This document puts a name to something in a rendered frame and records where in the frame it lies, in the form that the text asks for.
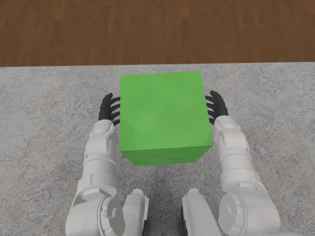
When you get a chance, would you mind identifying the right robot thigh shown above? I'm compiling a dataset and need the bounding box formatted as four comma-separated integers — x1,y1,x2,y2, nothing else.
182,193,222,236

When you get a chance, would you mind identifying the left robot forearm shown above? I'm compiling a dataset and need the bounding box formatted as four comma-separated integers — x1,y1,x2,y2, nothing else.
70,119,119,211

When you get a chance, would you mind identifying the robot right upper arm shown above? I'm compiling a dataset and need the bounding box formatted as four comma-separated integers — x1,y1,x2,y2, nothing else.
218,191,304,236

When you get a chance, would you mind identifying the robot right shin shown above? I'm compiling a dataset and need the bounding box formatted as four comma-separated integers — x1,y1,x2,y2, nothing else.
185,188,205,236

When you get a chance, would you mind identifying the right robot forearm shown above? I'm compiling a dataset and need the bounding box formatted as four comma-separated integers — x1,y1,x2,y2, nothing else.
213,116,273,203

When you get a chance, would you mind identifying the robot left hand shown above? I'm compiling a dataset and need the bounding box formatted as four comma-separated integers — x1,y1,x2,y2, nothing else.
98,93,121,126

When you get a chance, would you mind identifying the robot right hand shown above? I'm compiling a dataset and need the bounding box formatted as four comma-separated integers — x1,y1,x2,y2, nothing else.
205,90,228,125

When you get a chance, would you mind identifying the robot left upper arm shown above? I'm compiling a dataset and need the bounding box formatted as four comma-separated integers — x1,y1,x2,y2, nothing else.
66,196,126,236

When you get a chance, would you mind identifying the carton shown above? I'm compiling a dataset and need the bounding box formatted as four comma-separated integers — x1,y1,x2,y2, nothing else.
120,71,213,166

